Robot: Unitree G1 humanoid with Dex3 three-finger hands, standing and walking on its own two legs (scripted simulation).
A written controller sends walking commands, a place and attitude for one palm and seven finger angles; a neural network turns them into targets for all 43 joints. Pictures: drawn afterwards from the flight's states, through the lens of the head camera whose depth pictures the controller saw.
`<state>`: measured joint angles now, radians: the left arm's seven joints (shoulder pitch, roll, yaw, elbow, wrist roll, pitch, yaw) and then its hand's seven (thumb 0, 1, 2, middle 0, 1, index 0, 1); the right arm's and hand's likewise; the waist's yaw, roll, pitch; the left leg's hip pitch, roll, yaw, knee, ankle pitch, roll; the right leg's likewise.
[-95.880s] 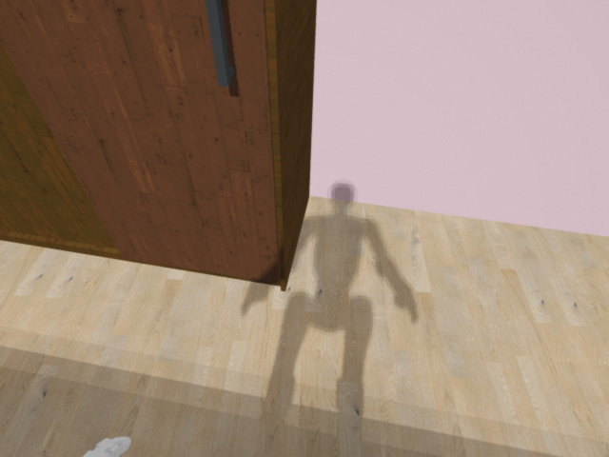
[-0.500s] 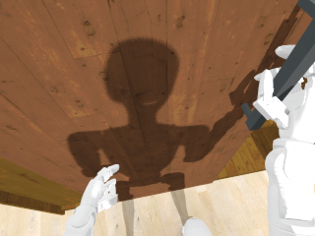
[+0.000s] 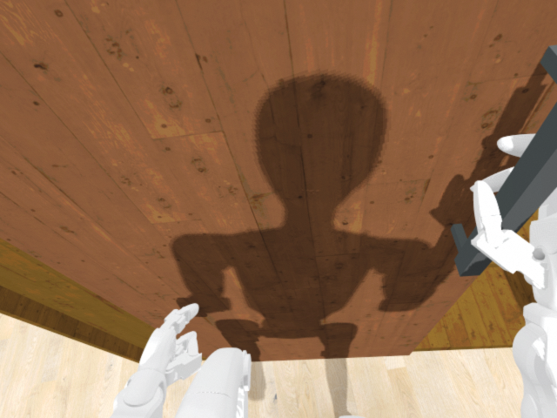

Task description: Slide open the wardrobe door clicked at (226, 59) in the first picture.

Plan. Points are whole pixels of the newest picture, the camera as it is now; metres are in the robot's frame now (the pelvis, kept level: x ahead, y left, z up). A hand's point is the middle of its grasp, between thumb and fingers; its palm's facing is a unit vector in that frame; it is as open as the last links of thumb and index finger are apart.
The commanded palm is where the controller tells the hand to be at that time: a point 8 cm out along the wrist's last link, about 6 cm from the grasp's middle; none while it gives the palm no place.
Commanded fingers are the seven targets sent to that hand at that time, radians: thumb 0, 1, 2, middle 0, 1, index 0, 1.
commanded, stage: stop walking and hold the door there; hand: right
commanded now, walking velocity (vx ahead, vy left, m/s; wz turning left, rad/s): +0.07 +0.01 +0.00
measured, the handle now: (502, 189) +0.29 -0.23 +0.19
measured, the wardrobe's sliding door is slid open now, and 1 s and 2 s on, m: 0.39 0.39 0.39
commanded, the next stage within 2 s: none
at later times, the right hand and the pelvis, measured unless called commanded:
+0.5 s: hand (486, 221) +0.26 -0.21 +0.18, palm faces +0.51 +0.82 -0.27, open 6.7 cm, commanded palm +0.20 -0.24 +0.14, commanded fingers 0.00 -0.90 -0.90 0.45 1.40 0.45 1.40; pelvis +0.03 +0.06 -0.03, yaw +4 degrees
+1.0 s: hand (486, 223) +0.26 -0.21 +0.18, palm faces +0.55 +0.78 -0.31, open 6.5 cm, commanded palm +0.20 -0.24 +0.14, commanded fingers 0.00 -0.90 -0.90 0.45 1.40 0.45 1.40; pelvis +0.01 +0.06 -0.02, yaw +4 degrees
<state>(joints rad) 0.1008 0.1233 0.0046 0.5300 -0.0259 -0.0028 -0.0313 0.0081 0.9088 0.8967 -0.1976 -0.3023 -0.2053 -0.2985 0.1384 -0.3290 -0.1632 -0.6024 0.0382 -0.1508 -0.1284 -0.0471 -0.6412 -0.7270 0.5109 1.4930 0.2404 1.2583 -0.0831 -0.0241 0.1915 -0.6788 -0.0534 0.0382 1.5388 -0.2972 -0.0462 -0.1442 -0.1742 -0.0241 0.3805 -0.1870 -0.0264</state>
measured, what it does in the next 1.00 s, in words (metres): steps on the spot: left foot, then right foot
